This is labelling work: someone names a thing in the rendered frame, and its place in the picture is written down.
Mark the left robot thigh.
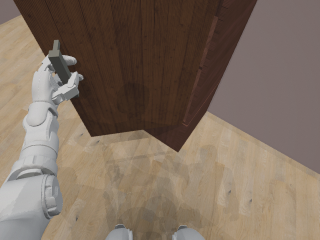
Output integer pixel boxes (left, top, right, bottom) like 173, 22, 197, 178
105, 228, 133, 240

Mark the left robot upper arm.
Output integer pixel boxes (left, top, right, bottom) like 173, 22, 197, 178
0, 174, 63, 240

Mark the handle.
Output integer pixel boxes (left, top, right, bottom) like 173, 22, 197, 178
48, 40, 79, 98

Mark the robot left hand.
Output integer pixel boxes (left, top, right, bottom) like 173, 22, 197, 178
31, 54, 84, 110

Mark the left robot shin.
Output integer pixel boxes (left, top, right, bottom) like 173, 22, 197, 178
114, 224, 126, 229

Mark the cupboard door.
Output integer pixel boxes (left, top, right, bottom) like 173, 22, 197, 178
13, 0, 219, 137

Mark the robot left forearm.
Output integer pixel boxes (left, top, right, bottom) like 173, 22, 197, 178
0, 102, 59, 190

